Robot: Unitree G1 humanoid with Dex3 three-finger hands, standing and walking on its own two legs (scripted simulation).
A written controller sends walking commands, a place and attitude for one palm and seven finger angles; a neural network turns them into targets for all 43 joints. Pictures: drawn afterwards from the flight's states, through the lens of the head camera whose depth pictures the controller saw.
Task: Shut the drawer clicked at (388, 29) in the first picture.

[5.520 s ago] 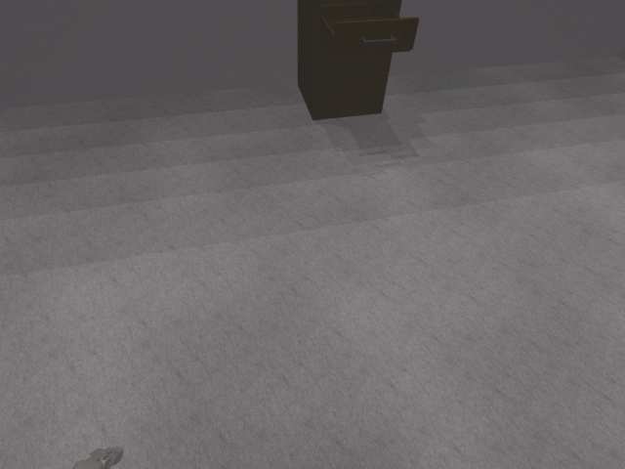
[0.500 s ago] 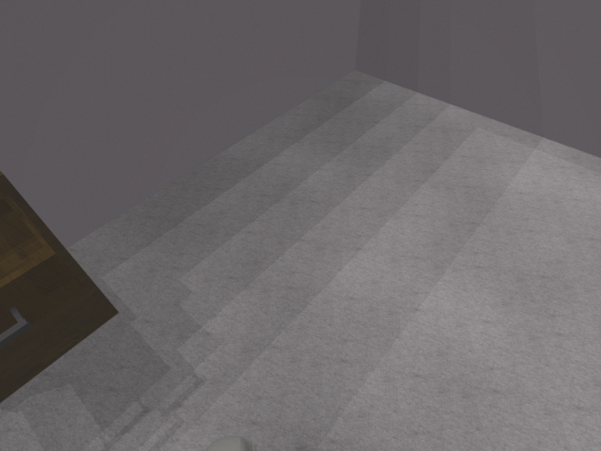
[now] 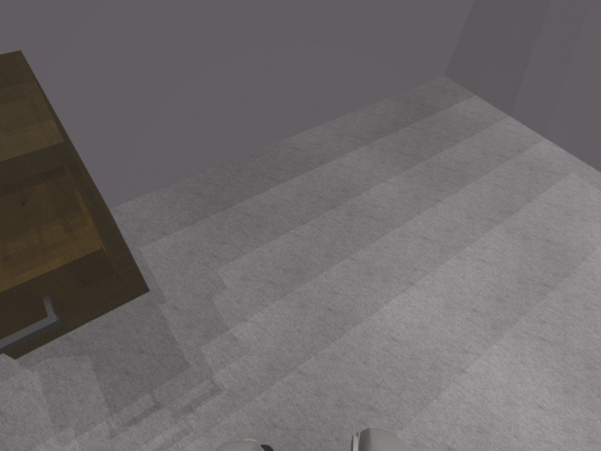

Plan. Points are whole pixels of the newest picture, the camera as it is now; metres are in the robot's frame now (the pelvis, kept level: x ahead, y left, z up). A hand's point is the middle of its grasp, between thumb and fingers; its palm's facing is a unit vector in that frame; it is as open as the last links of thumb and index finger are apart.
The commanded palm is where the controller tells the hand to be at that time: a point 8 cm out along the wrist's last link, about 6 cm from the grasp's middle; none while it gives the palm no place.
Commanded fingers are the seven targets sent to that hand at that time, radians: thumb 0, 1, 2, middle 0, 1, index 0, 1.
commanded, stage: turn to face it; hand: left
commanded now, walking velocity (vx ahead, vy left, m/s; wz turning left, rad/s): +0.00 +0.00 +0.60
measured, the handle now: (10, 331) +0.31 +0.54 -0.20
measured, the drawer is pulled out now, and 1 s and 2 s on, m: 0.26 0.26 0.26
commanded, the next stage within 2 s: take the last steps up to it in 1.04 s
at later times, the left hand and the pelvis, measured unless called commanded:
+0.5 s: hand out of the picture +0.06 +0.16 -0.14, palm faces +0.31 -0.91 -0.27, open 7.4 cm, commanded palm none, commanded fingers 0.00 0.90 0.90 -0.20 -0.30 -0.20 -0.30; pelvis +0.03 -0.06 +0.01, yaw +20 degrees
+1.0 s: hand out of the picture -0.02 +0.20 -0.15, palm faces +0.56 -0.78 -0.27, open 7.4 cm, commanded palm none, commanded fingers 0.00 0.90 0.90 -0.20 -0.30 -0.20 -0.30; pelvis +0.02 -0.03 +0.00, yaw +33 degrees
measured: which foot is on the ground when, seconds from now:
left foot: down 0.00-0.26, up 0.28-0.64, down 0.66-1.00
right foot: up 0.00-0.24, down 0.26-0.66, up 0.68-1.00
